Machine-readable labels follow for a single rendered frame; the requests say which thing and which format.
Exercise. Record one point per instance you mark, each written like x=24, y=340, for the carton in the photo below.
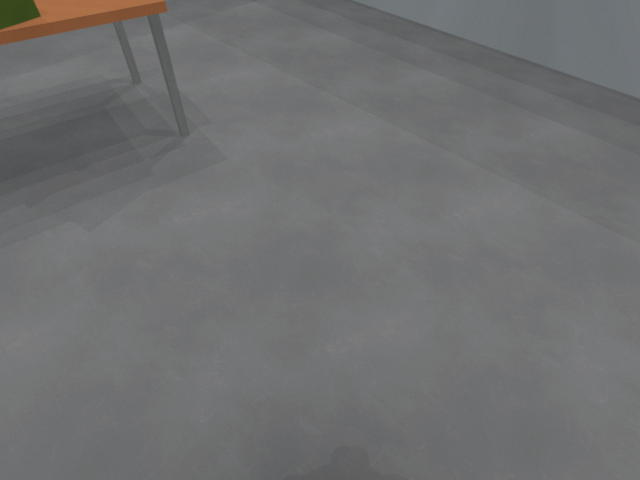
x=13, y=12

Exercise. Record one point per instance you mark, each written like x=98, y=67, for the table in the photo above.
x=58, y=16

